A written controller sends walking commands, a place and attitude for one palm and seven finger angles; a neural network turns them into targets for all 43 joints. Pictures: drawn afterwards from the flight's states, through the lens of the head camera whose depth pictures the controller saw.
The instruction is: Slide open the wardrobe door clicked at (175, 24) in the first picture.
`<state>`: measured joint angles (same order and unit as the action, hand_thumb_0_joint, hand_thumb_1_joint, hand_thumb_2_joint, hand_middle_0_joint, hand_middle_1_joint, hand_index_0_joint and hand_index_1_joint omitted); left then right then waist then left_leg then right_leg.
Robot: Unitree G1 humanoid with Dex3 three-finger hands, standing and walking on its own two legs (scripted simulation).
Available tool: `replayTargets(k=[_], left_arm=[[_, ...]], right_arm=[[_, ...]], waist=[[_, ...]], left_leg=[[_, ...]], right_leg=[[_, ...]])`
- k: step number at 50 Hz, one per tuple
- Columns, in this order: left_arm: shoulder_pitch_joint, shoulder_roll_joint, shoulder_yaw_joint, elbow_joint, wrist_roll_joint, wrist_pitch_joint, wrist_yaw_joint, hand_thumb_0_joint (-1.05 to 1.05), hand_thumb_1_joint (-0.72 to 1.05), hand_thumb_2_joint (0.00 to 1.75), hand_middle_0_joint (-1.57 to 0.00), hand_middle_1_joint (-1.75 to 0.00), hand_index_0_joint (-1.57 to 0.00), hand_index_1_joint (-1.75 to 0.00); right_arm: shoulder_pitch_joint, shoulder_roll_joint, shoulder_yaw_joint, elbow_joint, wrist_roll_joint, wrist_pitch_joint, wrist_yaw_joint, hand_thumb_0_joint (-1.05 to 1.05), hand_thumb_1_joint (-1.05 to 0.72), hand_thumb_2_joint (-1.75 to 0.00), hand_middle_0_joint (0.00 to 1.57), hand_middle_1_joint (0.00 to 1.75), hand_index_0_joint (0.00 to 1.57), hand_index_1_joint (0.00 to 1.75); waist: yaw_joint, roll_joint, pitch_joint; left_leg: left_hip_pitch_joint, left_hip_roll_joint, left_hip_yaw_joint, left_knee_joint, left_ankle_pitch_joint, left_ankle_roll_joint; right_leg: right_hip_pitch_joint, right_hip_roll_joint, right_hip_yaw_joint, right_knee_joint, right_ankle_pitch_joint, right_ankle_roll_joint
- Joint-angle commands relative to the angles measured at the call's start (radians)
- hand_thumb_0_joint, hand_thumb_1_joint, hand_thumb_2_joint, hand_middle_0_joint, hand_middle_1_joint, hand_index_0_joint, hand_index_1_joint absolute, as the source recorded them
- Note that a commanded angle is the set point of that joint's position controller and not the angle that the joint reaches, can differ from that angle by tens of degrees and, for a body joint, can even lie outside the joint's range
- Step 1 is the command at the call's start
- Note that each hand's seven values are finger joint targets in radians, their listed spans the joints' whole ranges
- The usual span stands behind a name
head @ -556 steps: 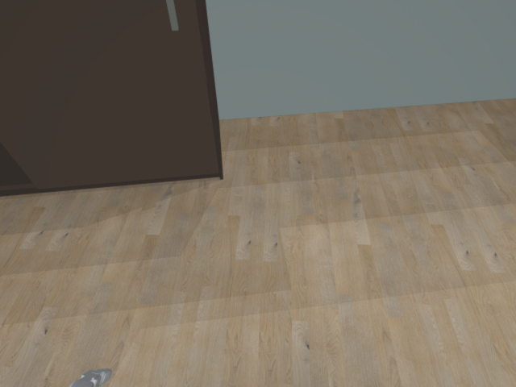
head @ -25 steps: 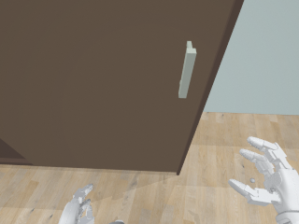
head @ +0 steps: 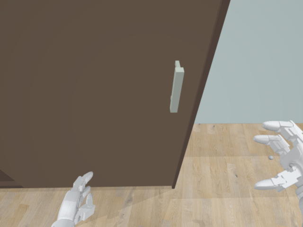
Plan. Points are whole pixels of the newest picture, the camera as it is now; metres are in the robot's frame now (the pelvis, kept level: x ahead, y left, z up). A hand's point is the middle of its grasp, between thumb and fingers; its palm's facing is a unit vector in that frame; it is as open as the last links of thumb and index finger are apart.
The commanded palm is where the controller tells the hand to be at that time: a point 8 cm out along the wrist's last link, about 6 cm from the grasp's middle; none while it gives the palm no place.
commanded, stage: raise the hand with hooked fingers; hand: right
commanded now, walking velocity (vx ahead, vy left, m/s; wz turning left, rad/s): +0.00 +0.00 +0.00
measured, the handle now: (175, 87) +0.47 -0.06 +0.13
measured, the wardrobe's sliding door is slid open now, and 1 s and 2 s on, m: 0.00 0.00 0.00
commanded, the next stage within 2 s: move the hooked fingers beside the handle in 0.74 s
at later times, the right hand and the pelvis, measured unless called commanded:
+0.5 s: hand (272, 138) +0.28 -0.26 +0.15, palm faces +0.04 +1.00 -0.06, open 14.0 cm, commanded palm +0.24 -0.30 +0.16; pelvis +0.00 +0.01 +0.01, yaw +1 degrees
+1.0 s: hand (264, 135) +0.29 -0.24 +0.15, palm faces +0.05 +1.00 -0.05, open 14.0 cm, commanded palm +0.26 -0.29 +0.15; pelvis +0.00 +0.02 +0.01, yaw +0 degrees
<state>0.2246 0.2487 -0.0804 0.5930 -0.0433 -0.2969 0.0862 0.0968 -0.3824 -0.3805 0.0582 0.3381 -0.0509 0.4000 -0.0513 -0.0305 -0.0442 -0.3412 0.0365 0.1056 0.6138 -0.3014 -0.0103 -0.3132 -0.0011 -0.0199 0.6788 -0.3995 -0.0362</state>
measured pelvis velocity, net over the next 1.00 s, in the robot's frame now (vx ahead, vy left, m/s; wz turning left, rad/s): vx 0.00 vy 0.02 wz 0.00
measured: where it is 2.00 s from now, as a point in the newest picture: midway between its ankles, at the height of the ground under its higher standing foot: outside the picture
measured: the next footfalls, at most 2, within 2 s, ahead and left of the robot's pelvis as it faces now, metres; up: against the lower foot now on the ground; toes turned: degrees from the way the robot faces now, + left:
none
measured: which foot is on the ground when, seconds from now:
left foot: down 0.00-1.00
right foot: down 0.00-1.00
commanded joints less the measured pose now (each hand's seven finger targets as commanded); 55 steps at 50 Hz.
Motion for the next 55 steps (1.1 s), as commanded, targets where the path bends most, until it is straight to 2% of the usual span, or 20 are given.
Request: replayTargets(k=[1,4,7,12,15,18,21,24,26,28,29,32,36,39,43,44,47,50,53,55], left_arm=[[-0.071,0.139,0.058,-0.132,-0.01,-0.042,0.025,0.0,0.9,0.9,-0.2,-0.3,-0.2,-0.3],[-0.073,0.142,0.056,-0.122,-0.013,-0.036,0.031,0.0,0.9,0.9,-0.2,-0.3,-0.2,-0.3],[-0.082,0.142,0.053,-0.127,-0.016,-0.033,0.037,0.0,0.9,0.9,-0.2,-0.3,-0.2,-0.3],[-0.082,0.142,0.051,-0.125,-0.019,-0.027,0.04,0.0,0.9,0.9,-0.2,-0.3,-0.2,-0.3],[-0.077,0.149,0.055,-0.124,-0.023,-0.022,0.03,0.0,0.9,0.9,-0.2,-0.3,-0.2,-0.3],[-0.083,0.152,0.064,-0.136,-0.024,-0.023,0.025,0.0,0.9,0.9,-0.2,-0.3,-0.2,-0.3],[-0.084,0.149,0.066,-0.146,-0.022,-0.022,0.022,0.0,0.9,0.9,-0.2,-0.3,-0.2,-0.3],[-0.08,0.147,0.067,-0.139,-0.017,-0.025,0.025,0.0,0.9,0.9,-0.2,-0.3,-0.2,-0.3],[-0.079,0.142,0.066,-0.138,-0.02,-0.027,0.03,0.0,0.9,0.9,-0.2,-0.3,-0.2,-0.3],[-0.076,0.143,0.064,-0.132,-0.02,-0.029,0.036,0.0,0.9,0.9,-0.2,-0.3,-0.2,-0.3],[-0.072,0.145,0.065,-0.127,-0.019,-0.025,0.037,0.0,0.9,0.9,-0.2,-0.3,-0.2,-0.3],[-0.081,0.145,0.063,-0.13,-0.023,-0.025,0.041,0.0,0.9,0.9,-0.2,-0.3,-0.2,-0.3],[-0.082,0.144,0.061,-0.132,-0.021,-0.024,0.04,0.0,0.9,0.9,-0.2,-0.3,-0.2,-0.3],[-0.077,0.145,0.061,-0.127,-0.02,-0.021,0.038,0.0,0.9,0.9,-0.2,-0.3,-0.2,-0.3],[-0.087,0.141,0.058,-0.128,-0.025,-0.021,0.041,0.0,0.9,0.9,-0.2,-0.3,-0.2,-0.3],[-0.081,0.144,0.061,-0.124,-0.026,-0.018,0.042,0.0,0.9,0.9,-0.2,-0.3,-0.2,-0.3],[-0.081,0.139,0.058,-0.123,-0.027,-0.021,0.048,0.0,0.9,0.9,-0.2,-0.3,-0.2,-0.3],[-0.072,0.145,0.061,-0.112,-0.024,-0.013,0.052,0.0,0.9,0.9,-0.2,-0.3,-0.2,-0.3],[-0.075,0.139,0.062,-0.117,-0.024,-0.011,0.049,0.0,0.9,0.9,-0.2,-0.3,-0.2,-0.3],[-0.075,0.136,0.062,-0.126,-0.02,-0.01,0.041,0.0,0.9,0.9,-0.2,-0.3,-0.2,-0.3]], right_arm=[[-0.273,-0.245,-0.126,-0.182,0.03,-0.035,0.02,0.0,0.5,-0.3,0.3,1.2,0.3,1.2],[-0.313,-0.267,-0.14,-0.111,0.032,-0.014,0.033,0.0,0.5,-0.3,0.3,1.2,0.3,1.2],[-0.389,-0.309,-0.156,-0.112,0.025,-0.001,0.044,0.0,0.5,-0.3,0.3,1.2,0.3,1.2],[-0.448,-0.356,-0.192,-0.071,0.028,0.016,0.059,0.0,0.5,-0.3,0.3,1.2,0.3,1.2],[-0.373,-0.299,-0.16,0.013,0.039,0.033,0.083,0.0,0.5,-0.3,0.3,1.2,0.3,1.2],[-0.378,-0.31,-0.167,-0.026,0.037,0.041,0.082,0.0,0.5,-0.3,0.3,1.2,0.3,1.2],[-0.394,-0.343,-0.193,-0.087,0.031,0.031,0.062,0.0,0.5,-0.3,0.3,1.2,0.3,1.2],[-0.397,-0.361,-0.214,-0.115,0.029,0.012,0.038,0.0,0.5,-0.3,0.3,1.2,0.3,1.2],[-0.415,-0.346,-0.203,-0.124,0.021,0.007,0.029,0.0,0.5,-0.3,0.3,1.2,0.3,1.2],[-0.414,-0.337,-0.195,-0.095,0.016,0.008,0.026,0.0,0.5,-0.3,0.3,1.2,0.3,1.2],[-0.398,-0.337,-0.193,-0.077,0.017,0.014,0.028,0.0,0.5,-0.3,0.3,1.2,0.3,1.2],[-0.422,-0.32,-0.167,-0.066,0.012,0.024,0.041,0.0,0.5,-0.3,0.3,1.2,0.3,1.2],[-0.422,-0.326,-0.171,-0.079,0.016,0.023,0.049,0.0,0.5,-0.3,0.3,1.2,0.3,1.2],[-0.39,-0.327,-0.177,-0.043,0.023,0.025,0.051,0.0,0.5,-0.3,0.3,1.2,0.3,1.2],[-0.456,-0.306,-0.148,-0.051,0.019,0.025,0.05,0.0,0.5,-0.3,0.3,1.2,0.3,1.2],[-0.486,-0.307,-0.135,-0.049,0.015,0.022,0.046,0.0,0.5,-0.3,0.3,1.2,0.3,1.2],[-0.546,-0.259,-0.079,-0.056,0.004,0.016,0.034,0.0,0.5,-0.3,0.3,1.2,0.3,1.2],[-0.562,-0.296,-0.106,-0.013,-0.01,0.018,0.016,0.0,0.5,-0.3,0.3,1.2,0.3,1.2],[-0.579,-0.293,-0.106,-0.014,-0.018,0.012,0.001,0.0,0.5,-0.3,0.3,1.2,0.3,1.2],[-0.539,-0.282,-0.11,-0.023,-0.016,0.011,-0.006,0.0,0.5,-0.3,0.3,1.2,0.3,1.2]], waist=[[0.011,-0.067,-0.163],[0.015,-0.038,-0.121],[0.014,-0.069,-0.15],[0.01,-0.067,-0.173],[0.009,-0.01,-0.133],[0.003,-0.044,-0.155],[-0.003,-0.044,-0.19],[-0.004,-0.049,-0.177],[0.002,-0.087,-0.176],[0.005,-0.081,-0.158],[0.005,-0.031,-0.142],[0.012,-0.068,-0.134],[0.011,-0.053,-0.172],[0.008,-0.011,-0.142],[0.022,-0.05,-0.133],[0.029,-0.018,-0.134],[0.039,-0.06,-0.148],[0.035,-0.025,-0.157],[0.027,-0.056,-0.191],[0.013,-0.028,-0.222]], left_leg=[[0.122,-0.034,-0.021,-0.063,0.276,0.037],[0.117,-0.034,-0.028,-0.094,0.238,0.037],[0.132,-0.028,-0.031,-0.106,0.216,0.037],[0.168,-0.028,-0.035,-0.123,0.252,0.037],[0.167,-0.024,-0.037,-0.124,0.276,0.036],[0.164,-0.019,-0.04,-0.118,0.277,0.035],[0.184,-0.021,-0.044,-0.116,0.29,0.035],[0.189,-0.023,-0.046,-0.123,0.288,0.035],[0.175,-0.023,-0.043,-0.126,0.275,0.035],[0.17,-0.023,-0.043,-0.13,0.266,0.034],[0.175,-0.024,-0.045,-0.137,0.265,0.033],[0.164,-0.021,-0.048,-0.139,0.249,0.032],[0.19,-0.022,-0.048,-0.132,0.292,0.031],[0.178,-0.024,-0.049,-0.141,0.275,0.029],[0.154,-0.022,-0.051,-0.143,0.244,0.028],[0.159,-0.023,-0.055,-0.145,0.238,0.026],[0.138,-0.023,-0.049,-0.142,0.223,0.028],[0.155,-0.02,-0.054,-0.143,0.234,0.028],[0.173,-0.016,-0.049,-0.129,0.267,0.032],[0.205,-0.017,-0.047,-0.119,0.321,0.034]], right_leg=[[0.064,-0.013,0.068,-0.145,0.386,0.037],[0.054,-0.011,0.065,-0.16,0.33,0.027],[0.078,-0.009,0.069,-0.181,0.311,0.025],[0.104,-0.007,0.065,-0.195,0.343,0.022],[0.075,-0.007,0.054,-0.193,0.348,0.018],[0.08,-0.004,0.05,-0.188,0.35,0.018],[0.097,-0.004,0.046,-0.187,0.366,0.015],[0.103,-0.007,0.043,-0.188,0.367,0.015],[0.115,-0.005,0.04,-0.198,0.354,0.017],[0.11,-0.004,0.041,-0.203,0.34,0.016],[0.101,-0.008,0.04,-0.202,0.336,0.012],[0.101,-0.003,0.039,-0.207,0.315,0.011],[0.114,-0.003,0.038,-0.198,0.348,0.011],[0.094,-0.005,0.037,-0.197,0.328,0.01],[0.097,-0.002,0.039,-0.202,0.299,0.011],[0.097,-0.006,0.037,-0.197,0.297,0.01],[0.118,-0.003,0.044,-0.205,0.285,0.01],[0.105,-0.005,0.041,-0.204,0.296,0.009],[0.117,-0.003,0.042,-0.204,0.332,0.014],[0.122,-0.006,0.039,-0.202,0.382,0.013]])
